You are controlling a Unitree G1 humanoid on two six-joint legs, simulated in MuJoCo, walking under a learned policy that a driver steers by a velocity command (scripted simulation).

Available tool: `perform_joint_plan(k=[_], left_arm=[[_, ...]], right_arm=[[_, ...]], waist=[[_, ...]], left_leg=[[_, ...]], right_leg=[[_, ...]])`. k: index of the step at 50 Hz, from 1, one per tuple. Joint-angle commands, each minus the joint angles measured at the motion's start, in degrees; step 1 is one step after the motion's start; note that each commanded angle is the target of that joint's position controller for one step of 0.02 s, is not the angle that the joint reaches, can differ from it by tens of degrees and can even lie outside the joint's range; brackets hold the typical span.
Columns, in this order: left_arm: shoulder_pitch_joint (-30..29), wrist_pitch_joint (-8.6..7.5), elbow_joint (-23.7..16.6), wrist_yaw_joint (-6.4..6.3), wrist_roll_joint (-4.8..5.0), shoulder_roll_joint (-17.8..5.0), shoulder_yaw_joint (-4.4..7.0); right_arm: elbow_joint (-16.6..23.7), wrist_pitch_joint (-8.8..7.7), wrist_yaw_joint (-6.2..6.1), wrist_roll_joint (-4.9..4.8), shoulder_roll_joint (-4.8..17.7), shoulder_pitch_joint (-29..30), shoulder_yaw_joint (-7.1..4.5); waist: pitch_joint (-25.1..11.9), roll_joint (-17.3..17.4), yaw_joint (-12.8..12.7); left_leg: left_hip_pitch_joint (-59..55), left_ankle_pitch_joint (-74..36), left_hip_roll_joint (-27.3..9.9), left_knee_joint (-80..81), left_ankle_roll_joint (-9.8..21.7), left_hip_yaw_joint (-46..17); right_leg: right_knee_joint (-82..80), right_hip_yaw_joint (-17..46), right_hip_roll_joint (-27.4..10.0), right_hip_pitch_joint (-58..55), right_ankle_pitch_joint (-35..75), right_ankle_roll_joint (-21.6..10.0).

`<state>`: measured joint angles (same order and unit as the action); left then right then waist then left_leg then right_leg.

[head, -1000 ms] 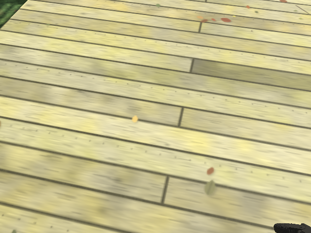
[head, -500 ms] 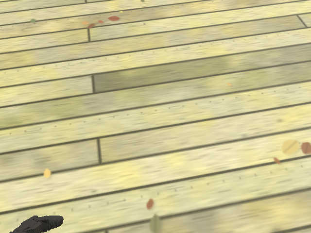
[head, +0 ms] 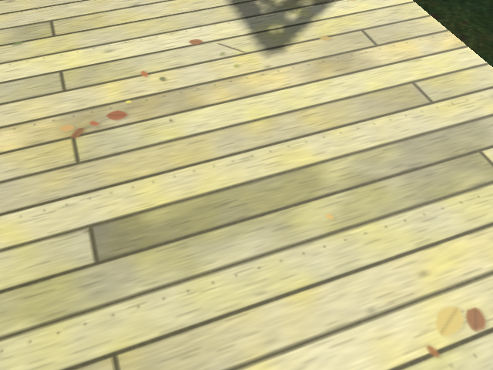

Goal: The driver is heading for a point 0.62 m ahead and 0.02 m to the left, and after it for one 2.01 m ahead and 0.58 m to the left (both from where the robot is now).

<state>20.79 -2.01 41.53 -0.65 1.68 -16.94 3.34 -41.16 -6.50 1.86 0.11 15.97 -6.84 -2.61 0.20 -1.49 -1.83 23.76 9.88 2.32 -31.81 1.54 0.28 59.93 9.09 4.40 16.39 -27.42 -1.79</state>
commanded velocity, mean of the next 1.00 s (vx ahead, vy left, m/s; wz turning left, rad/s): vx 0.45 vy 0.00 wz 0.00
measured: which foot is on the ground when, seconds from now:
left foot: down 0.00-0.44, up 0.46-0.90, down 0.92-1.00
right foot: up 0.00-0.40, down 0.42-0.94, up 0.96-1.00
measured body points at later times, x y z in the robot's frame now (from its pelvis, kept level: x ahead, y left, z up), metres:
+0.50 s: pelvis +0.27 -0.05 +0.00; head +0.30 -0.06 +0.45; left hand +0.49 +0.19 -0.07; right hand +0.27 -0.33 -0.13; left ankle +0.12 +0.10 -0.65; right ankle +0.34 -0.15 -0.73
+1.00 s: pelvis +0.52 -0.02 +0.00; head +0.57 -0.01 +0.44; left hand +0.57 +0.27 -0.13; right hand +0.73 -0.26 -0.09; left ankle +0.63 +0.07 -0.73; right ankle +0.38 -0.16 -0.65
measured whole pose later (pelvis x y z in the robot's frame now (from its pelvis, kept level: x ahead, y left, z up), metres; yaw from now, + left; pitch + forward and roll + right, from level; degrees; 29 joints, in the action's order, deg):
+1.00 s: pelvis +0.52 -0.02 +0.00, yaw +3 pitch +2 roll -1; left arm 16.0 -2.9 46.9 -0.8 -0.4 -17.4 2.5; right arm -40.9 -3.5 2.4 0.3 16.5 -4.3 -2.2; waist 3.3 0.3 -2.0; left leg 28.7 5.5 2.3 -31.5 3.6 -0.7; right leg 60.6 1.2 1.6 16.0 -31.1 2.0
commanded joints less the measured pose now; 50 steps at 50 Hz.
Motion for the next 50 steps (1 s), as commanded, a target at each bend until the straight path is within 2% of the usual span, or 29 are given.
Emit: perform_joint_plan(k=[1, 3, 5, 8, 11, 14, 17, 19, 20, 21, 22, 23, 24, 25, 26, 27, 29, 31, 34, 36, 39, 41, 43, 45, 46, 47, 48, 49, 50], left_arm=[[-5.83, -1.61, -6.67, 0.03, -0.8, -7.24, 1.31], [-5.4, -1.65, -6.39, 0.43, -1.14, -5.4, 1.25], [-4.98, -1.52, -6.04, 0.61, -1.13, -3.55, 0.78], [-9.89, -1.9, -7.38, 0.71, -1.65, -1.92, -0.11], [-15.28, -2.46, -8.21, 1.33, -1.34, -0.91, -0.66], [-20.04, -2.78, -9.32, 2.09, -0.71, -1.19, -0.67], [-22.45, -3.11, -10.53, 2.88, -0.5, -2.24, -0.33], [-18.78, -3.29, -9.72, 2.97, -0.75, -3.94, 0.47], [-12.38, -3.24, -7.73, 2.66, -1.13, -5.82, 1.57], [-3.12, -3.07, -5.48, 2.08, -1.51, -8.82, 2.86], [4.31, -2.61, -4.68, 1.49, -2.58, -14.99, 4.15], [6.08, -2.26, -3.68, 1.71, -1.48, -12.89, 3.65], [2.75, -2.25, -3.79, 1.77, -1.12, -9.44, 2.41], [-0.8, -2.24, -4.15, 1.72, -1.13, -7.65, 1.77], [-4.11, -2.32, -4.17, 1.96, -1.51, -6.25, 1.24], [-6.42, -2.65, -4.3, 2.15, -1.9, -4.84, 0.81], [-8.03, -3.32, -3.79, 2.27, -1.91, -4.75, 0.92], [-7.52, -3.97, -2.55, 2.09, -1.71, -5.85, 1.29], [-5.51, -3.85, -0.68, 1.44, -1.59, -6.88, 1.57], [-3.85, -3.57, 0.47, 1.1, -1.33, -7.71, 1.71], [-0.84, -3.03, 2.71, 0.82, -1.02, -8.84, 1.9], [-0.19, -2.35, 4.01, 0.48, -1.34, -8.84, 1.91], [-1.05, -1.74, 4.68, 0.03, -1.53, -9.25, 2.05], [-3.78, -0.99, 4.22, -0.67, -1.29, -9.78, 2.23], [-2.46, -0.75, 3.46, -1.16, -1.91, -8.79, 1.87], [2.94, -1.29, 1.69, -1.2, -3.85, -5.09, 0.48], [7.14, -1.96, 2.39, -0.4, -3.57, -2.74, -0.81], [4.42, -1.99, 2.82, 0.19, -1.92, -8.03, 0.47], [-1.17, -1.58, 1.23, 0.02, -0.78, -8.27, 0.64]], right_arm=[[0.39, 0.72, -0.4, 0.0, 7.06, -8.81, -2.11], [0.28, 0.58, -0.57, 0.63, 5.37, -6.8, -1.35], [-0.48, 0.26, -0.68, 0.07, 6.0, -7.51, -1.47], [-1.84, 0.35, -1.04, -0.49, 8.49, -9.16, -2.08], [-3.18, 0.95, -1.25, -1.02, 9.5, -11.25, -2.14], [-4.9, 1.6, -1.26, -1.42, 10.13, -14.66, -2.13], [-6.15, 2.56, -1.44, -1.66, 10.89, -16.07, -2.35], [-6.4, 3.19, -1.75, -1.76, 11.98, -15.13, -2.66], [-6.33, 3.39, -1.9, -1.82, 11.57, -14.59, -2.45], [-5.53, 3.28, -2.04, -1.09, 9.65, -14.22, -1.59], [-3.32, 2.3, -1.88, 0.21, 4.09, -18.19, 0.29], [-3.82, 1.1, -1.6, -0.56, 4.09, -19.27, 0.6], [-2.98, 0.4, -1.2, -1.97, 9.38, -14.76, -0.9], [-1.9, 0.15, -1.03, -2.35, 9.45, -10.43, -0.93], [-1.73, 0.32, -1.14, -1.58, 8.64, -8.62, -0.92], [-1.94, 0.87, -1.28, -0.83, 8.26, -8.83, -1.22], [-2.76, 2.04, -1.24, -0.7, 5.92, -10.99, -0.85], [-2.13, 2.73, -1.51, -0.35, 5.08, -9.25, -0.7], [-0.47, 2.54, -1.34, -0.04, 4.05, -3.1, -0.28], [0.47, 2.08, -0.87, -0.25, 3.22, 1.1, 0.12], [1.93, 1.61, -0.05, -0.67, 3.2, 6.02, 0.36], [2.61, 1.33, 0.71, -0.5, 3.63, 7.02, 0.24], [2.72, 1.3, 1.37, -0.35, 4.75, 5.58, -0.23], [0.66, 1.39, 1.34, 0.25, 7.82, -2.74, -1.85], [-0.07, 1.46, 0.82, 0.34, 11.46, -7.39, -3.18], [0.67, 1.95, 0.16, 1.24, 16.78, -11.12, -4.11], [1.42, 2.44, 0.14, 0.6, 14.68, -11.09, -3.34], [2.57, 3.18, 0.15, -0.08, 11.9, -9.49, -2.93], [3.26, 3.67, -0.08, -0.38, 10.27, -6.11, -2.61]], waist=[[-0.61, 5.25, 5.36], [0.6, 7.14, 2.78], [-0.06, 7.83, 2.28], [0.45, 5.88, 3.47], [1.15, 5.78, 5.43], [2.2, 5.93, 7.2], [3.12, 6.45, 6.78], [1.1, 6.97, 3.65], [-2.91, 6.11, 0.12], [-9.74, 4.49, -4.04], [-19.03, -7.72, -4.22], [-23.75, -14.74, -4.23], [-14.75, -8.99, -4.41], [-8.68, -5.97, -3.29], [-4.38, -2.73, -1.5], [-2.42, -3.09, 0.43], [-1.84, -4.11, 2.76], [-0.52, -2.98, 3.26], [1.29, -1.52, 1.65], [2.18, -1.4, 0.09], [3.43, -1.14, -1.74], [2.88, -1.47, -1.81], [0.68, -2.58, -0.44], [-4.2, -2.68, 4.36], [-8.22, 1.01, 5.81], [-16.07, 12.55, 3.9], [-25.22, 17.5, 3.1], [-24.31, 9.9, 4.88], [-16.65, 6.74, 4.63]], left_leg=[[-23.61, 15.0, -19.04, 17.66, 11.36, -28.77], [-16.98, 5.94, -15.58, 20.04, 10.44, -22.07], [-15.58, -0.82, -14.69, 21.54, 11.24, -17.75], [-16.04, -8.45, -14.55, 23.09, 11.65, -12.7], [-16.01, -10.8, -12.96, 23.17, 10.16, -7.88], [-17.69, -10.54, -13.87, 22.36, 9.48, -7.04], [-22.4, -12.91, -16.3, 19.99, 8.43, -7.96], [-24.1, -23.02, -16.39, 14.91, 7.11, -6.99], [-22.92, -31.22, -14.17, 7.25, 5.84, -4.58], [-16.04, -28.41, -11.5, -4.96, 3.89, -2.2], [4.88, -5.57, -4.19, -27.31, -0.06, 1.37], [15.93, 22.8, -0.23, -38.37, -0.9, -4.38], [21.58, 20.66, -3.97, -42.34, -0.35, -6.14], [21.88, 15.47, -6.55, -40.81, 0.09, -4.56], [19.97, 11.45, -8.28, -37.37, -0.27, -3.69], [16.8, 8.51, -9.79, -34.19, -0.66, -4.1], [12.25, 5.71, -10.32, -31.77, -1.72, -3.74], [13.24, 2.12, -10.47, -27.86, -2.8, -3.44], [14.58, -7.61, -10.19, -16.75, -3.32, -3.11], [12.61, -13.44, -8.94, -9.08, -3.0, -2.12], [11.11, -16.81, -7.24, -2.33, -2.29, -1.19], [10.11, -16.13, -6.1, 0.46, -0.86, -1.09], [6.9, -12.7, -4.63, 1.47, 0.89, -1.08], [-3.78, -11.9, -1.07, 3.96, 2.91, 1.28], [-13.42, -26.43, -3.21, 4.53, 4.47, -1.35], [-33.61, -48.28, -16.59, -0.39, 12.48, -19.3], [-43.08, -50.97, -25.37, 3.96, 22.02, -36.77], [-38.55, -39.53, -22.23, 5.97, 19.83, -32.89], [-31.35, -31.21, -19.14, 7.44, 17.26, -26.86]], right_leg=[[11.18, -1.41, -6.23, 28.73, 5.0, 0.17], [5.4, -2.55, -9.2, 23.44, 9.1, 0.23], [1.41, -4.24, -9.74, 22.08, 10.76, 0.85], [-8.99, -5.62, -10.38, 22.66, 17.83, 1.87], [-19.74, -7.24, -9.22, 19.29, 26.46, 2.26], [-25.61, -8.28, -7.8, 16.74, 29.8, 2.16], [-29.41, -8.24, -7.01, 16.31, 25.83, 0.34], [-32.07, -9.62, -5.4, 9.66, 23.07, -1.52], [-33.85, -10.99, -4.0, 0.05, 23.56, -3.08], [-31.99, -7.49, -7.71, -14.78, 24.78, -5.54], [-31.48, 14.62, -22.83, -37.08, 23.24, -13.06], [-40.04, 32.58, -27.72, -40.91, 14.02, -18.04], [-41.68, 26.7, -25.5, -34.41, 9.28, -15.44], [-42.75, 18.83, -22.83, -26.63, 11.01, -13.52], [-44.83, 13.73, -20.3, -18.97, 15.36, -12.6], [-46.74, 10.22, -18.37, -13.58, 19.42, -11.9], [-49.82, 6.41, -17.04, -7.88, 24.16, -12.41], [-51.58, 2.97, -16.7, -5.99, 28.04, -13.04], [-52.6, -1.27, -15.36, -6.52, 30.08, -11.95], [-52.77, -3.63, -14.38, -6.63, 29.63, -10.71], [-51.61, -4.91, -15.39, -9.82, 30.4, -9.94], [-47.98, -6.62, -16.3, -13.69, 37.91, -8.49], [-43.4, -7.76, -17.18, -16.61, 44.88, -6.59], [-31.6, -10.33, -14.49, -17.27, 55.86, -3.64], [-20.02, -13.22, -10.9, -12.84, 50.29, -0.68], [1.24, -14.47, -4.38, 5.54, 21.04, 3.33], [15.48, -7.27, 1.28, 16.83, -11.72, 5.37], [18.89, -1.95, -2.42, 18.47, -9.63, 4.74], [17.55, -3.37, -4.3, 21.6, -5.88, 4.32]])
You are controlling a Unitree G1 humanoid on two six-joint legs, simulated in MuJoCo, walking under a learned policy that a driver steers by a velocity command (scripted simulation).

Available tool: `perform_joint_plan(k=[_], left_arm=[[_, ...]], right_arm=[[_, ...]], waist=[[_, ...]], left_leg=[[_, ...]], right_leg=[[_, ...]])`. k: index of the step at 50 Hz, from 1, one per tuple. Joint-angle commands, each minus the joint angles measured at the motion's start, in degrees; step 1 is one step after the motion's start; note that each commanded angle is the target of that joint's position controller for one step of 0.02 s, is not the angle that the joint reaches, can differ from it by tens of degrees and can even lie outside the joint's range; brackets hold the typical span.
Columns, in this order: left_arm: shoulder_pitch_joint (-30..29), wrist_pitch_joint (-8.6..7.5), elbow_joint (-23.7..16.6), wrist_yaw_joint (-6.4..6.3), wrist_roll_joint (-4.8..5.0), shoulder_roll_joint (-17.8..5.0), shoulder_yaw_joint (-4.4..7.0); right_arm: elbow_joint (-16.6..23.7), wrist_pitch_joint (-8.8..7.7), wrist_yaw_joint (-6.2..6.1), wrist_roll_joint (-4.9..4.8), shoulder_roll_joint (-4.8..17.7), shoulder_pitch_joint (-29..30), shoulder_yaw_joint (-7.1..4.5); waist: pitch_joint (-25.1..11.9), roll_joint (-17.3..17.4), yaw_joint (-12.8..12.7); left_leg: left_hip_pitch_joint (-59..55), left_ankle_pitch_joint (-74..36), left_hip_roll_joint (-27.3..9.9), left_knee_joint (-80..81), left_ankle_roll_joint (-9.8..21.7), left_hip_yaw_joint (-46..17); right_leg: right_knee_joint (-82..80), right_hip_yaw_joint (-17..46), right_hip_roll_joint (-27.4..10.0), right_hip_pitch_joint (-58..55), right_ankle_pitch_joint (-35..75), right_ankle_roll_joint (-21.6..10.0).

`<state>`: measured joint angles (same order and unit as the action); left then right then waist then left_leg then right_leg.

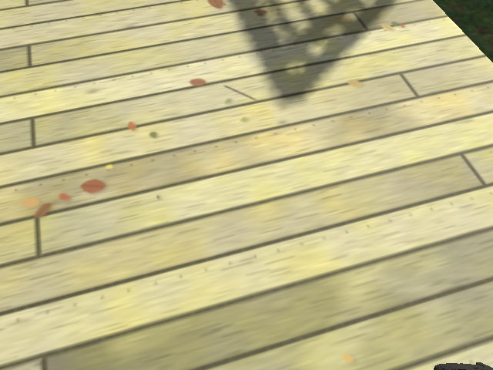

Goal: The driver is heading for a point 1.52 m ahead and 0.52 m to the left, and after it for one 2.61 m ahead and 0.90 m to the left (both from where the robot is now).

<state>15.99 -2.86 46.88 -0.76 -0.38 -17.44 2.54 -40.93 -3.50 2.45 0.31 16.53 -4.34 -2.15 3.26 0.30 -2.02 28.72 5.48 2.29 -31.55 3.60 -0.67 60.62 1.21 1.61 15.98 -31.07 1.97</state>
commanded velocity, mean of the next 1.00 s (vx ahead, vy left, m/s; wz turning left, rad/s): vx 0.05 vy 0.00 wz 0.47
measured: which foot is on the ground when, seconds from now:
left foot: down 0.00-0.38, up 0.40-0.76, down 0.78-1.00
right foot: up 0.00-0.36, down 0.38-0.78, up 0.80-1.00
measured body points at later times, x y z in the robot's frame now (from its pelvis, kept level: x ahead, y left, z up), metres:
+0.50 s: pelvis +0.08 -0.04 +0.02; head +0.12 -0.05 +0.47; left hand +0.14 +0.27 -0.07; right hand +0.31 -0.28 -0.09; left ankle +0.06 +0.08 -0.65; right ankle +0.14 -0.15 -0.72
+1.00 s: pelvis +0.07 +0.00 +0.02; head +0.08 +0.04 +0.47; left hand +0.03 +0.31 -0.11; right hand +0.34 -0.14 -0.06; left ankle +0.03 +0.09 -0.72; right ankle +0.13 -0.14 -0.66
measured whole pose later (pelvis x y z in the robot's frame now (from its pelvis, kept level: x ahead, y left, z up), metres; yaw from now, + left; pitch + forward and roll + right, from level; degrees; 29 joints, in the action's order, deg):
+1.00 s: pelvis +0.07 +0.00 +0.02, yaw +29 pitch +1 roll -1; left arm 10.0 1.8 45.2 -1.9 0.1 -18.5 4.8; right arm -37.1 1.0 -0.5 0.7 14.2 -8.6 -2.3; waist 2.3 -2.5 -0.9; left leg 14.1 12.6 1.9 -25.7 2.8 -0.9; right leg 55.9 0.6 -3.0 26.1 -22.7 5.2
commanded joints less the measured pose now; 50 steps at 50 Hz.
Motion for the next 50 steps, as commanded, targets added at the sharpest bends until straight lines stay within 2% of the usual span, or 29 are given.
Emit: perform_joint_plan(k=[1, 3, 5, 9, 12, 15, 17, 18, 19, 20, 21, 22, 23, 24, 25, 27, 29, 32, 35, 38, 39, 40, 41, 42, 43, 44, 45, 48, 50], left_arm=[[0.75, -0.01, -4.51, -0.57, 0.91, -7.36, 1.55], [0.18, 1.65, -5.31, -1.59, 0.03, -7.15, 1.94], [1.43, 2.17, -5.25, -2.06, -0.34, -5.33, 1.63], [-1.61, 2.53, -6.1, -2.3, -0.42, -4.72, 1.53], [-5.12, 2.49, -7.26, -1.93, -0.06, -4.42, 1.48], [-6.52, 1.45, -7.95, -1.3, 0.4, -4.78, 1.64], [-4.55, 0.64, -7.45, -0.81, 0.71, -4.94, 1.98], [-2.93, 0.36, -6.95, -0.69, 0.65, -5.75, 2.41], [-1.58, 0.45, -7.14, -0.96, -0.33, -9.43, 3.31], [-3.71, 1.41, -7.17, -1.13, -2.15, -14.12, 4.48], [-5.04, 1.36, -8.52, -1.07, -2.9, -10.81, 3.86], [-7.53, 1.33, -9.63, -1.32, -2.28, -7.81, 3.0], [-9.74, 1.43, -10.06, -1.44, -1.33, -6.3, 2.65], [-10.55, 1.53, -10.15, -1.6, -0.43, -5.56, 2.42], [-10.42, 1.76, -10.09, -1.76, -0.2, -5.3, 2.17], [-8.87, 2.42, -9.65, -2.02, -0.55, -5.73, 2.41], [-6.92, 2.99, -9.12, -2.28, -0.7, -6.71, 2.91], [-7.43, 3.38, -9.1, -1.89, -0.3, -9.02, 3.91], [-7.61, 3.3, -8.69, -1.08, 0.54, -10.19, 4.5], [-8.28, 3.12, -7.49, -0.69, 2.25, -9.5, 4.23], [-5.1, 2.84, -6.0, -0.37, 1.83, -7.26, 3.55], [-4.36, 2.45, -7.61, 0.29, -1.62, -2.43, 1.77], [-8.76, 2.5, -9.12, -0.35, -1.11, -4.19, 2.32], [-10.66, 2.89, -8.8, -0.77, 0.05, -7.28, 3.25], [-10.3, 3.27, -8.2, -0.94, 0.72, -7.15, 3.47], [-8.93, 3.66, -6.69, -1.36, 0.53, -6.74, 3.58], [-8.09, 4.02, -6.18, -1.61, 0.09, -6.99, 3.73], [-5.42, 4.02, -4.9, -1.3, 0.58, -4.96, 3.16], [-6.82, 3.99, -4.96, -1.14, 0.48, -3.5, 2.36]], right_arm=[[3.25, 1.16, -0.95, -0.82, 8.58, -6.35, -2.76], [4.12, 1.9, -1.44, 0.01, 8.54, -3.84, -2.86], [4.79, 2.19, -1.83, 0.58, 9.31, -3.09, -3.38], [5.48, 3.14, -3.36, -0.51, 10.48, -3.47, -4.18], [5.84, 4.29, -4.03, -0.67, 10.4, -3.56, -4.32], [5.97, 5.11, -4.15, -0.68, 10.2, -4.76, -4.45], [6.35, 5.62, -4.24, -1.2, 9.78, -4.21, -4.35], [6.42, 5.87, -4.33, -1.56, 8.93, -4.49, -4.09], [6.52, 5.94, -4.28, -1.4, 6.33, -6.68, -3.33], [8.59, 5.47, -4.08, -1.6, 4.92, -7.23, -3.18], [7.81, 4.77, -3.92, -0.45, 10.02, -7.93, -4.57], [6.51, 4.93, -3.71, -0.99, 12.01, -9.19, -5.59], [5.05, 5.69, -3.94, -1.22, 11.19, -10.53, -5.73], [4.66, 6.41, -4.21, -1.02, 10.03, -10.86, -5.55], [4.84, 6.91, -4.11, -1.16, 8.31, -10.6, -5.09], [6.66, 7.09, -3.84, -1.7, 6.41, -7.61, -4.38], [8.5, 6.93, -3.49, -1.78, 5.46, -4.54, -3.88], [9.97, 6.83, -2.56, -1.48, 4.69, -3.38, -3.31], [10.4, 7.21, -1.86, -1.49, 5.99, -4.11, -3.82], [8.69, 7.25, -1.55, -1.12, 5.52, -8.92, -4.18], [8.36, 7.14, -2.01, -0.96, 7.39, -10.45, -4.68], [9.4, 6.97, -3.06, -0.54, 13.55, -11.67, -5.79], [10.11, 5.94, -2.74, 1.21, 13.14, -10.5, -5.16], [9.68, 4.82, -2.38, 1.68, 10.69, -10.28, -4.43], [8.83, 4.06, -2.37, 1.33, 9.22, -7.73, -3.87], [8.71, 3.81, -2.51, 0.66, 8.58, -5.29, -3.66], [8.5, 3.69, -2.72, 0.03, 7.76, -3.43, -3.2], [7.66, 3.54, -3.29, 0.42, 5.11, -2.06, -2.09], [6.87, 3.61, -3.4, 0.39, 5.09, -1.9, -2.07]], waist=[[-13.52, 1.05, 3.81], [-9.6, 3.2, 0.97], [-10.03, 5.6, -0.04], [-12.37, 5.58, 0.83], [-10.52, 7.08, 1.96], [-9.72, 8.69, 2.75], [-9.59, 8.96, 1.25], [-9.39, 8.29, 0.3], [-11.02, 1.79, 1.18], [-7.54, -15.78, 4.05], [-8.15, -14.74, 2.65], [-7.91, -10.18, 3.46], [-6.96, -7.6, 4.24], [-6.3, -7.39, 3.93], [-5.62, -7.57, 3.54], [-5.02, -8.98, 1.97], [-6.0, -10.41, 0.02], [-7.48, -11.46, -0.6], [-7.68, -11.96, -0.41], [-7.73, -9.86, 2.82], [-8.8, -4.73, 2.84], [-11.36, 13.21, 1.02], [-11.26, 15.7, 3.98], [-10.46, 9.91, 5.31], [-8.61, 8.78, 3.73], [-7.83, 7.21, 2.75], [-7.07, 7.73, 1.99], [-8.38, 7.72, 0.67], [-7.69, 7.69, 1.66]], left_leg=[[-27.73, -22.22, -16.78, 9.45, 13.21, -21.98], [-15.13, -15.5, -13.79, 13.03, 11.58, -19.8], [-10.84, -15.83, -12.19, 13.98, 11.77, -18.12], [-9.98, -6.38, -10.74, 13.73, 10.35, -19.07], [-8.63, 6.27, -9.2, 14.4, 8.8, -21.59], [-11.11, 6.18, -9.22, 12.76, 8.19, -25.27], [-12.23, 2.92, -8.29, 10.06, 6.77, -26.9], [-10.8, 3.51, -6.41, 7.72, 4.91, -26.19], [-5.87, 13.64, -2.84, -0.14, 1.76, -21.89], [5.85, 26.39, 6.64, -11.05, -1.71, -8.83], [6.9, 29.57, 3.6, -25.13, -4.4, -7.86], [6.45, 26.28, 2.39, -31.07, -5.39, -8.1], [6.57, 23.3, 1.77, -34.04, -6.59, -7.12], [8.0, 20.47, 1.32, -37.01, -7.61, -6.57], [8.16, 19.13, 0.95, -38.3, -8.46, -5.66], [8.42, 16.51, -0.05, -34.11, -9.49, -2.62], [7.95, 16.25, -1.69, -28.03, -10.07, -1.55], [0.72, 17.26, -3.37, -18.85, -9.2, 0.87], [-4.46, 16.46, -2.95, -11.34, -7.42, 3.35], [-15.44, 5.44, -0.74, 6.32, -3.05, 4.68], [-23.9, -3.81, -2.61, 10.78, -1.12, 0.35], [-34.6, -27.32, -18.03, 9.51, 3.98, -18.47], [-27.78, -30.91, -25.95, 10.08, 14.97, -24.57], [-25.22, -25.58, -22.86, 11.22, 15.28, -20.85], [-23.88, -20.82, -19.15, 11.32, 12.29, -16.63], [-23.46, -16.9, -16.68, 11.51, 9.8, -14.24], [-22.01, -18.7, -15.7, 11.6, 9.07, -12.74], [-20.91, -19.04, -13.47, 11.89, 8.87, -9.45], [-20.87, -14.81, -13.01, 11.88, 8.6, -9.41]], right_leg=[[13.19, 3.55, -3.26, 22.4, 0.91, 0.75], [5.92, 3.58, -4.43, 16.06, 5.07, 0.9], [0.24, 2.76, -3.21, 12.68, 6.79, 1.55], [-8.34, 3.88, -2.01, 11.14, 13.16, 2.59], [-14.4, 4.45, -0.95, 9.72, 15.27, 2.72], [-21.38, 4.74, 0.06, 7.5, 13.78, 2.08], [-31.22, 4.0, 0.37, 2.66, 16.95, 0.79], [-38.03, 3.97, -1.18, -2.21, 21.35, -0.28], [-41.17, 11.26, -11.05, -8.91, 22.98, -3.84], [-43.92, 24.73, -21.59, -9.45, 31.83, -12.37], [-44.02, 28.21, -25.76, -7.19, 36.78, -17.19], [-42.68, 22.79, -23.16, -6.47, 37.96, -16.04], [-41.55, 16.97, -19.24, -6.41, 37.3, -13.39], [-40.93, 13.76, -17.47, -7.33, 37.2, -12.15], [-40.91, 10.9, -16.46, -7.03, 39.23, -12.1], [-41.58, 6.96, -15.03, -8.57, 39.45, -12.62], [-41.38, 6.06, -16.27, -12.2, 39.93, -13.65], [-40.98, 3.65, -17.9, -11.28, 40.96, -14.07], [-39.82, 2.61, -19.34, -10.7, 41.17, -13.86], [-33.88, 0.49, -17.64, -7.09, 38.6, -10.28], [-28.54, -2.83, -15.16, -1.35, 31.51, -6.05], [-12.72, -8.61, -8.8, 12.52, 5.52, 0.19], [-2.36, -3.41, -4.29, 18.44, -7.96, 2.33], [3.1, 0.0, -5.49, 17.89, -6.46, 2.35], [3.81, 0.92, -5.86, 18.1, -2.71, 1.98], [2.84, 1.32, -6.17, 18.08, 0.76, 2.1], [2.58, 1.36, -6.02, 16.83, 4.11, 2.63], [-2.2, 0.88, -5.38, 11.55, 9.57, 3.58], [-10.74, 0.71, -5.67, 8.58, 10.14, 3.54]])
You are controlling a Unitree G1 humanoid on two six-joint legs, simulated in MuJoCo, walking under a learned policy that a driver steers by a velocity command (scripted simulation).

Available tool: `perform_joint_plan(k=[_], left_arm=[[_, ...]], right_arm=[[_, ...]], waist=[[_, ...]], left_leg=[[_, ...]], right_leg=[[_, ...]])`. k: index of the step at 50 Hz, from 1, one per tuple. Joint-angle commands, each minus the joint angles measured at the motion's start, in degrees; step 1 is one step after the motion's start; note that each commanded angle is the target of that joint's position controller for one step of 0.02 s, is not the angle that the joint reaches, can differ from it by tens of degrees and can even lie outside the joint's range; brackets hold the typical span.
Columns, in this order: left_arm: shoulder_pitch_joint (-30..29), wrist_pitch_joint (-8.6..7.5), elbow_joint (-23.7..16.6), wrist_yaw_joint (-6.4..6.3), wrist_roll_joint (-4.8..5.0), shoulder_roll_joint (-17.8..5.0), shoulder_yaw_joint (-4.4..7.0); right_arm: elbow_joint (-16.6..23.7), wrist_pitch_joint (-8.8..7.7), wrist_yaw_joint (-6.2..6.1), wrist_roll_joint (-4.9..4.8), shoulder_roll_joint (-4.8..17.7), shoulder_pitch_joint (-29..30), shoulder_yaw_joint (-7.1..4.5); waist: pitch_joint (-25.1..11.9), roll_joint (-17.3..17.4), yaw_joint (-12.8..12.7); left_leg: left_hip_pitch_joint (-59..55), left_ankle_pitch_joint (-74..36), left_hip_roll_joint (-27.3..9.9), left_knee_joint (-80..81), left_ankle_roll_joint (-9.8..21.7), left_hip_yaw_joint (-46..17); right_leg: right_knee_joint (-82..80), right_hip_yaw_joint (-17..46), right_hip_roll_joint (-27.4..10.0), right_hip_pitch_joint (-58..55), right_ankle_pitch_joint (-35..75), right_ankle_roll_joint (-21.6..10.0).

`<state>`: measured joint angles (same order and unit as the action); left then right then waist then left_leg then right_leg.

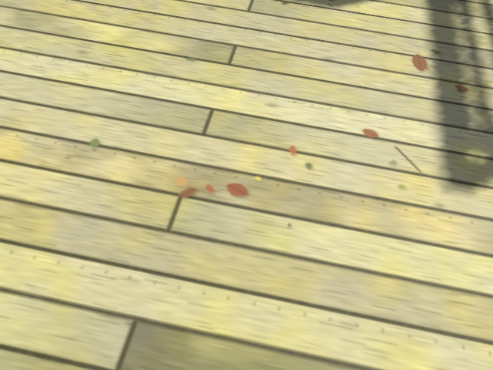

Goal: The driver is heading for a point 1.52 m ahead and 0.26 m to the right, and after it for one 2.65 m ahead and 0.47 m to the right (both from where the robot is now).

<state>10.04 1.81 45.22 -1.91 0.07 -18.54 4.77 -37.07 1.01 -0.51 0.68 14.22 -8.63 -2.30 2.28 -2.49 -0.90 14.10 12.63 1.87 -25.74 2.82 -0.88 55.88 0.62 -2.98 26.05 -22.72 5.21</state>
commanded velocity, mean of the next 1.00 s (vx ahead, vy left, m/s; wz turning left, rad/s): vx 0.03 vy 0.00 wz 0.04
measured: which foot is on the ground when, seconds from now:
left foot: down 0.00-1.00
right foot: up 0.00-0.12, down 0.14-1.00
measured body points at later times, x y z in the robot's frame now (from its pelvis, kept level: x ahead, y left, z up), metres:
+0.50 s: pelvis +0.00 -0.02 +0.00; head +0.01 -0.02 +0.44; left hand +0.10 +0.24 -0.13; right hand +0.11 -0.28 -0.13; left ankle +0.01 +0.09 -0.74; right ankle +0.00 -0.15 -0.74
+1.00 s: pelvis +0.02 -0.02 -0.01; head +0.02 -0.02 +0.44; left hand +0.05 +0.24 -0.15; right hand +0.07 -0.29 -0.15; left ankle +0.01 +0.09 -0.74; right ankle -0.01 -0.15 -0.74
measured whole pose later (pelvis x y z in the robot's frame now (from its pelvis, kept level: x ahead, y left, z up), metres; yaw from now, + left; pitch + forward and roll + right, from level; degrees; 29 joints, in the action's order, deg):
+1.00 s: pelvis +0.02 -0.02 -0.01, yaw +1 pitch -1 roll +0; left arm 15.7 -2.2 59.3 -1.9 1.2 -13.8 1.9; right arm -59.7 -1.7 -1.5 -1.1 13.3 -13.9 -2.7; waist -0.2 -0.1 -0.2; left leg 13.5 24.5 1.0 -34.6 2.6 -1.4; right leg 31.8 0.6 0.0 11.0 -21.6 -1.8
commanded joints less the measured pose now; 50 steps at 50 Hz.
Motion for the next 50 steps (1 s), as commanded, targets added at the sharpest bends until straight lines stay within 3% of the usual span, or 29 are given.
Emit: perform_joint_plan(k=[1, 4, 6, 7, 8, 9, 10, 11, 14, 24, 41, 42, 44, 45, 47, 50], left_arm=[[-1.69, -0.7, -3.5, 0.09, -0.09, -2.15, -0.14], [-1.47, -0.85, -3.23, 0.27, 0.15, -3.09, -0.18], [1.01, -1.23, -1.93, 0.52, -0.1, -2.3, -0.44], [1.79, -1.54, -1.53, 0.69, -0.88, -2.52, -0.65], [2.41, -1.79, -1.58, 0.57, -1.46, -4.83, -0.42], [1.12, -1.83, -0.83, 0.5, -0.74, -8.72, 0.57], [0.04, -2.03, -0.75, 0.89, -0.29, -5.54, 0.11], [-0.56, -2.35, -0.68, 1.11, -0.72, -3.47, -0.56], [-0.88, -3.33, 0.34, 1.01, -0.96, -2.44, -1.12], [0.17, -3.27, 4.32, 0.23, -0.56, -2.2, -1.73], [1.17, -2.82, 11.18, -0.02, -0.37, -1.12, -2.38], [2.3, -2.7, 11.99, -0.11, -0.28, -0.85, -2.43], [2.48, -2.42, 12.1, -0.47, 0.43, -2.0, -1.97], [2.5, -2.62, 11.72, -0.6, 0.59, -2.24, -1.91], [4.53, -3.94, 11.81, -0.46, 1.14, -2.84, -1.69], [9.17, -5.51, 13.17, 0.2, 1.57, -5.92, -0.48]], right_arm=[[2.47, -0.78, -0.44, 0.07, 7.88, 1.99, -2.04], [0.76, -0.52, -0.12, 0.08, 8.37, 1.61, -2.0], [-0.28, -0.56, 0.04, -0.57, 7.06, 3.06, -1.33], [-1.35, -0.83, 0.15, -0.73, 6.13, 1.75, -0.96], [-2.09, -1.34, 0.29, 0.11, 5.26, -0.03, -0.65], [-2.26, -1.79, 0.69, 0.51, 5.84, -2.61, -1.08], [-2.71, -1.7, 0.54, 0.81, 6.2, 0.03, -0.98], [-2.75, -1.41, 0.34, 0.53, 6.69, 2.08, -1.22], [-3.81, -0.2, -0.37, 0.26, 5.65, 1.85, -1.21], [-10.04, -0.52, -0.99, -0.16, 5.2, -0.55, -1.59], [-19.13, -0.67, -1.81, -0.51, 5.19, -1.91, -1.18], [-19.97, -0.61, -1.86, -0.59, 4.82, -2.82, -1.09], [-20.4, -0.56, -2.0, -1.28, 5.67, -3.24, -1.48], [-20.12, -0.96, -2.0, -1.36, 5.69, -2.89, -1.47], [-19.71, -2.7, -1.62, -1.74, 4.64, -2.46, -1.22], [-18.68, -5.3, -0.28, -2.16, 1.91, -0.42, -0.75]], waist=[[-6.34, 10.53, 1.24], [-5.11, 10.67, 1.98], [-4.25, 9.28, -0.14], [-4.15, 7.32, -0.77], [-5.16, 3.91, 0.3], [-4.92, -3.22, 3.92], [-4.8, -3.6, 1.86], [-3.55, -2.69, 1.19], [-2.35, -2.03, 1.12], [-1.79, 2.66, 0.55], [-0.98, 2.34, 0.76], [-2.23, 2.29, 0.77], [0.75, 1.6, 0.86], [3.45, 1.4, 0.72], [6.16, 0.18, 0.06], [5.03, -6.52, -0.78]], left_leg=[[-5.94, -20.02, -12.91, 6.17, 9.74, -9.94], [-4.44, -14.38, -13.81, 6.37, 10.66, -12.87], [-1.99, -10.03, -12.4, 5.46, 8.85, -12.84], [-0.03, -7.39, -11.0, 5.28, 6.4, -12.25], [1.89, -3.73, -8.49, 3.62, 3.43, -10.63], [1.99, -0.44, -4.45, 3.72, 1.28, -6.63], [-1.87, 0.92, -2.69, 2.55, -0.59, -4.27], [-2.87, 0.94, -2.6, 1.58, -0.94, -4.03], [-2.8, -1.84, -3.12, 1.46, -0.24, -4.56], [-3.28, -5.66, -3.23, 1.94, -1.24, -4.15], [-4.54, -7.4, -3.16, 2.51, -1.57, -3.06], [-4.89, -1.48, -2.41, 2.46, -1.38, -2.26], [-0.45, 19.13, -0.88, 0.92, 0.06, -1.3], [2.87, 25.02, -1.2, 0.72, 0.85, -2.02], [7.02, 24.92, -2.03, -1.23, 1.6, -2.8], [11.3, 12.93, -0.51, -11.47, 0.63, 2.06]], right_leg=[[-9.34, 1.04, -0.95, -3.18, 1.1, 0.17], [-17.22, 0.45, -0.34, -7.42, 0.61, -0.5], [-28.35, -0.32, 0.3, -13.3, 8.75, -1.75], [-34.16, 0.85, -0.33, -17.87, 17.29, -2.74], [-33.94, 4.95, -4.02, -22.07, 26.72, -4.06], [-30.35, 4.51, -4.81, -20.47, 25.44, -6.39], [-31.69, 4.47, -3.77, -15.46, 16.53, -7.54], [-32.86, 4.33, -3.13, -13.24, 12.6, -6.96], [-33.06, 3.25, -2.03, -12.51, 12.39, -5.26], [-32.53, 2.29, -0.74, -14.1, 13.53, -5.54], [-33.64, 1.11, 0.85, -14.48, 14.63, -5.66], [-33.72, 0.46, 1.54, -14.89, 8.82, -5.9], [-33.19, 1.04, 2.1, -11.46, -10.38, -7.93], [-33.86, 2.77, 1.18, -9.28, -16.86, -9.13], [-35.48, 7.92, -1.98, -9.16, -20.48, -11.62], [-42.99, 22.33, -11.5, -15.02, -22.33, -17.26]])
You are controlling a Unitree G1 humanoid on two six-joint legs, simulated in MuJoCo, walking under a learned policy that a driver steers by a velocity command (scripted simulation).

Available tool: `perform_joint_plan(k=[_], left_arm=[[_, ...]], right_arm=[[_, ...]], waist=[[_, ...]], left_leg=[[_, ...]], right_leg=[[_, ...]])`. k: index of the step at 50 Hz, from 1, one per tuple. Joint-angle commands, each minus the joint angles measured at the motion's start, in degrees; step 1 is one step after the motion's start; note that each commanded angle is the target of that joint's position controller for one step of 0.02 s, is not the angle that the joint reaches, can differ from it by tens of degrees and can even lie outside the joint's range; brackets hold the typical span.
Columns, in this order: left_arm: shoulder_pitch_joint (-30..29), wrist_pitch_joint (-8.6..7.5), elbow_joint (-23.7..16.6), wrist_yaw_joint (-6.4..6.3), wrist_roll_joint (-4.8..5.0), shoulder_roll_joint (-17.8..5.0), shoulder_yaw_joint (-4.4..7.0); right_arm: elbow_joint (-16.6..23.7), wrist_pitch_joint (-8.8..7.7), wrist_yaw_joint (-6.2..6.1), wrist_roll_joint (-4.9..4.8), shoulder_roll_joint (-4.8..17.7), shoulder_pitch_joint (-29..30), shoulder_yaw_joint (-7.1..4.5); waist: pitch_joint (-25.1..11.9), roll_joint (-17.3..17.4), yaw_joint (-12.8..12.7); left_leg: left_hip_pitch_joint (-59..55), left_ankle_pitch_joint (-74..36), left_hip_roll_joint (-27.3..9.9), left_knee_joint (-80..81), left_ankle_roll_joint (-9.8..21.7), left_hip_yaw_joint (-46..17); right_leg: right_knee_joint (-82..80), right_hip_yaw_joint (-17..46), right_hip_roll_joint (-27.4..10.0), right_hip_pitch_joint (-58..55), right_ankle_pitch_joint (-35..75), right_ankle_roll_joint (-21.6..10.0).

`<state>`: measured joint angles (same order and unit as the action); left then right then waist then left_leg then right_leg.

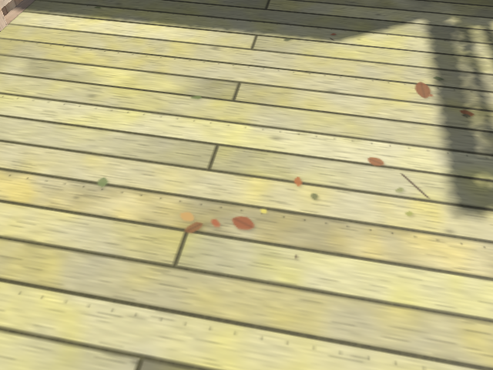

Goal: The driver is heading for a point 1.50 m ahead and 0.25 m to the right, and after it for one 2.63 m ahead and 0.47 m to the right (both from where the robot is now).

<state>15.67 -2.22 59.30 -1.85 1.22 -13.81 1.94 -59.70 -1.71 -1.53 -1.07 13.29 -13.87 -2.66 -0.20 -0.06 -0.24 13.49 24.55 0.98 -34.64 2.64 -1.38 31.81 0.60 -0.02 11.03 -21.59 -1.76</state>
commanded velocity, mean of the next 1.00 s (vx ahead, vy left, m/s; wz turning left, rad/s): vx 0.44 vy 0.00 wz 0.00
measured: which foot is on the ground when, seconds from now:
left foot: down 0.00-0.52, up 0.54-1.00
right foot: down 0.00-0.10, up 0.12-0.48, down 0.50-1.00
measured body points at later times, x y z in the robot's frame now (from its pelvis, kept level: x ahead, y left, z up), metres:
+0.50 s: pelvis +0.21 -0.02 -0.02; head +0.25 -0.02 +0.43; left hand +0.47 +0.20 -0.09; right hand +0.09 -0.26 -0.15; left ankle +0.00 +0.11 -0.73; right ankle +0.37 -0.12 -0.73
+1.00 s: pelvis +0.48 -0.02 +0.01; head +0.51 -0.02 +0.45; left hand +0.45 +0.25 -0.14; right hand +0.70 -0.25 -0.09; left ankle +0.67 +0.12 -0.70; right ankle +0.37 -0.12 -0.73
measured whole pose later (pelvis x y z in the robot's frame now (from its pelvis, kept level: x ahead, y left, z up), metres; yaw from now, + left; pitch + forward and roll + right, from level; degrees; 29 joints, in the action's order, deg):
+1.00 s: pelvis +0.48 -0.02 +0.01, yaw +0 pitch +2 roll -2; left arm 21.9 -4.4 57.9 -0.1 0.8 -14.7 2.5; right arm -49.0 -5.1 1.3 -1.0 14.0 -1.0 -2.1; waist 0.8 1.9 -4.9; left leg 34.4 -2.9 -5.0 -30.6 1.0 -0.6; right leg 11.3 -2.4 3.8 -3.4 -16.6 -2.4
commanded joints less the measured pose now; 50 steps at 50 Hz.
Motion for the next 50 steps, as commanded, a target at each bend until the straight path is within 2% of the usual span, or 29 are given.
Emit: perform_joint_plan(k=[1, 3, 4, 5, 6, 7, 8, 9, 10, 12, 14, 17, 19, 21, 23, 25, 26, 27, 28, 29, 30, 31, 32, 33, 36, 40, 43, 47, 50], left_arm=[[2.86, -1.65, -1.28, 0.31, 0.48, -10.85, 2.47], [-2.07, -1.7, -3.31, 0.75, 0.67, -10.3, 2.22], [-5.98, -1.65, -4.94, 0.97, 0.71, -9.07, 1.87], [-9.9, -2.2, -7.16, 1.12, 0.66, -5.91, 0.98], [-10.43, -3.51, -9.33, 1.07, 0.07, -4.49, 0.7], [-10.02, -4.34, -9.23, 1.19, 0.49, -6.54, 1.23], [-7.81, -4.8, -8.47, 1.8, 1.42, -6.52, 1.26], [-7.14, -5.03, -8.02, 2.23, 1.77, -5.76, 1.11], [-8.79, -5.14, -8.49, 2.53, 1.44, -5.98, 1.3], [-10.73, -4.85, -9.38, 3.29, 0.59, -4.83, 1.38], [-13.42, -4.22, -10.76, 3.96, 0.13, -2.85, 0.7], [-21.55, -3.73, -14.23, 4.01, 0.0, -1.02, -0.56], [-23.24, -3.35, -15.44, 4.02, 0.44, -2.91, -0.3], [-23.64, -3.3, -16.27, 4.18, 0.66, -4.77, 0.19], [-19.19, -3.44, -15.56, 4.23, 0.52, -7.2, 1.44], [-3.64, -2.89, -10.92, 3.64, 0.77, -10.6, 3.74], [6.11, -2.51, -8.82, 3.07, 0.18, -14.08, 4.72], [9.19, -2.52, -7.38, 3.71, -0.82, -16.64, 4.83], [6.36, -2.85, -7.62, 3.97, -0.4, -11.37, 3.39], [0.55, -3.36, -8.49, 3.95, -0.29, -9.27, 2.72], [-4.41, -3.91, -9.56, 4.11, -0.62, -8.23, 2.32], [-7.12, -4.36, -9.83, 4.41, -1.36, -7.09, 2.05], [-8.29, -4.66, -9.64, 4.54, -1.94, -5.72, 1.61], [-8.27, -4.74, -9.18, 4.69, -1.87, -5.07, 1.43], [-5.16, -4.91, -7.43, 3.88, -1.46, -6.78, 1.62], [-0.42, -4.27, -6.17, 2.16, -1.31, -8.82, 2.02], [3.13, -3.88, -5.15, 1.65, -0.71, -9.42, 2.03], [7.96, -2.83, -3.06, 1.57, -0.32, -9.66, 2.16], [8.8, -1.77, -2.39, 1.35, -0.23, -10.51, 2.67]], right_arm=[[4.09, -3.06, 1.13, -0.55, 2.81, 4.98, -0.35], [2.32, -3.62, 1.55, -0.91, 2.53, 0.11, -0.34], [-0.08, -3.69, 1.5, -0.87, 3.8, -5.54, -0.87], [-2.48, -3.9, 1.35, -0.73, 7.87, -12.45, -2.1], [-4.05, -4.14, 1.83, -0.8, 14.52, -19.4, -3.88], [-3.57, -4.68, 2.15, 0.45, 10.78, -18.76, -2.6], [-2.71, -5.13, 2.26, 0.96, 7.57, -16.32, -1.66], [-1.91, -5.28, 2.41, 0.99, 6.87, -14.56, -1.34], [-1.63, -5.03, 2.58, 0.69, 6.15, -13.58, -0.86], [-1.63, -3.96, 2.28, 0.78, 3.52, -13.84, 0.29], [-0.72, -3.18, 1.39, 0.86, 4.26, -12.85, 0.55], [0.26, -3.19, 0.22, 1.13, 7.79, -12.34, 0.13], [-0.51, -3.56, 0.08, 0.41, 9.17, -14.34, -0.4], [-0.85, -3.58, 0.11, -0.23, 9.01, -14.45, -0.71], [-0.45, -3.01, 0.18, 0.22, 9.96, -13.27, -1.22], [0.39, -1.8, 0.27, 1.07, 9.58, -12.08, -1.17], [1.83, -1.61, 0.39, 2.06, 7.37, -12.89, -0.27], [1.87, -2.78, 1.11, 1.32, -2.16, -20.93, 2.06], [1.86, -4.44, 1.56, -0.2, 3.52, -16.5, 0.88], [4.23, -5.41, 1.72, -1.73, 7.08, -10.27, -0.19], [5.01, -5.83, 1.27, -1.58, 7.62, -7.03, -0.28], [5.16, -5.63, 0.78, -0.77, 7.38, -5.79, -0.78], [4.96, -4.87, 0.61, -0.34, 6.49, -7.25, -0.96], [4.89, -4.11, 0.54, -0.26, 5.27, -8.14, -0.94], [6.76, -2.76, 0.22, 0.27, 4.98, -4.31, -1.23], [10.17, -3.1, 0.54, 1.02, 5.26, 5.1, -1.39], [11.92, -3.66, 1.23, 0.68, 4.13, 11.59, -0.78], [14.47, -4.07, 2.54, 0.05, 4.11, 18.27, -0.13], [16.09, -4.61, 3.6, -0.18, 5.5, 19.55, -0.26]], waist=[[8.13, -9.45, -0.91], [8.43, -8.92, 2.83], [7.64, -6.68, 5.5], [6.53, 2.61, 7.9], [3.57, 16.72, 9.2], [3.37, 12.34, 7.94], [4.21, 7.45, 5.67], [3.79, 5.32, 4.4], [5.03, 3.49, 3.97], [4.82, 4.56, 3.42], [5.68, 4.64, 3.18], [8.14, 5.07, 4.25], [8.93, 6.43, 3.95], [9.02, 6.18, 2.71], [4.49, 7.01, -0.64], [-5.29, 7.17, -8.29], [-12.36, 0.79, -10.82], [-21.72, -16.62, -5.26], [-16.82, -11.82, -6.7], [-7.08, -8.84, -5.17], [-3.27, -2.62, -3.22], [-1.15, -1.01, -1.28], [-1.28, -2.36, 0.87], [-1.1, -3.4, 1.75], [2.09, -3.12, 2.05], [3.85, -1.79, -0.31], [4.28, -1.84, -2.6], [5.66, -1.72, -4.8], [5.12, -2.84, -3.77]], left_leg=[[10.8, -0.48, -0.35, -3.41, 1.43, 2.44], [0.78, -0.83, -0.43, 4.54, 3.24, 2.74], [-8.58, -4.25, -0.89, 9.41, 3.6, 0.95], [-15.94, -0.71, -6.72, 14.76, 6.1, -10.82], [-26.37, -5.06, -17.7, 21.51, 12.16, -30.33], [-28.69, -11.78, -21.7, 21.59, 14.57, -36.1], [-29.15, -16.65, -20.99, 20.17, 13.65, -31.3], [-29.52, -18.94, -19.63, 20.26, 12.25, -26.5], [-28.96, -24.09, -18.72, 20.98, 10.84, -21.84], [-24.91, -30.6, -15.41, 22.88, 8.38, -14.13], [-18.86, -31.33, -13.24, 25.54, 8.29, -9.47], [-7.72, -27.89, -10.6, 29.9, 7.62, -4.63], [-8.09, -27.08, -12.31, 31.53, 7.49, -4.43], [-12.56, -31.19, -14.08, 29.89, 6.5, -3.67], [-17.42, -48.79, -15.06, 22.61, 4.95, -2.28], [-14.2, -60.6, -12.0, 3.29, 2.51, 0.57], [-0.63, -43.0, -8.9, -14.84, 1.15, 1.7], [17.63, 3.16, 2.9, -35.67, -1.87, -0.68], [23.49, 6.88, 0.94, -43.46, -0.41, -7.33], [27.61, 2.17, -1.97, -44.86, 0.71, -5.56], [24.79, -3.73, -5.19, -42.12, 1.15, -4.59], [21.76, -7.18, -7.29, -38.94, 1.08, -3.94], [17.96, -9.06, -8.96, -36.85, 1.16, -4.47], [16.19, -9.41, -9.41, -34.87, 0.98, -4.29], [19.37, -12.15, -10.57, -28.07, -0.57, -2.96], [26.02, -24.8, -10.32, -13.65, -2.61, -2.17], [23.41, -31.63, -8.05, -3.51, -2.85, 0.22], [24.57, -30.2, -6.52, 3.04, -2.39, 0.83], [23.89, -23.88, -5.52, 6.07, -0.45, 0.81]], right_leg=[[-20.57, 25.05, -16.45, 1.45, -22.2, -11.5], [-18.44, 20.6, -14.14, 7.81, -17.08, -9.66], [-13.92, 14.78, -10.19, 13.17, -10.87, -7.01], [-0.11, 4.36, -3.24, 20.38, -1.36, -2.77], [18.38, -3.0, 2.41, 30.52, -1.01, 0.61], [30.25, 1.84, 1.68, 37.59, -9.85, 0.47], [36.24, 4.32, -0.74, 40.57, -7.55, -0.87], [37.99, 3.93, -2.64, 42.6, -3.43, -1.9], [36.98, 2.8, -4.31, 44.48, 0.19, -2.24], [32.26, 0.54, -6.16, 40.83, 5.13, -1.55], [24.68, -1.85, -5.64, 36.35, 10.08, 0.46], [8.06, -4.8, -2.61, 24.49, 19.26, 1.84], [3.27, -4.28, -1.84, 20.71, 22.22, 1.05], [-0.37, -2.99, -1.75, 20.01, 22.92, -0.72], [-0.59, -3.47, 0.07, 13.88, 20.82, -2.78], [0.14, -4.89, 2.32, -5.33, 18.19, -5.61], [1.18, 7.74, -8.2, -22.52, 13.87, -8.91], [-9.97, 38.51, -21.91, -36.16, -4.33, -18.36], [-17.41, 44.68, -20.48, -31.43, -10.18, -16.36], [-18.24, 35.64, -19.37, -22.52, -6.54, -13.93], [-19.46, 28.02, -17.45, -13.26, 1.61, -12.75], [-20.48, 21.99, -15.37, -6.16, 8.73, -11.91], [-21.91, 17.71, -13.41, -2.19, 11.48, -11.35], [-23.27, 15.61, -12.55, 0.05, 12.19, -11.57], [-26.75, 11.44, -11.88, 3.42, 12.83, -12.71], [-27.66, 8.19, -11.19, -0.49, 16.38, -11.69], [-27.33, 4.59, -9.76, -2.0, 18.42, -10.05], [-24.56, 4.12, -11.96, -9.53, 20.25, -9.93], [-20.28, 5.01, -14.78, -15.74, 26.21, -9.02]])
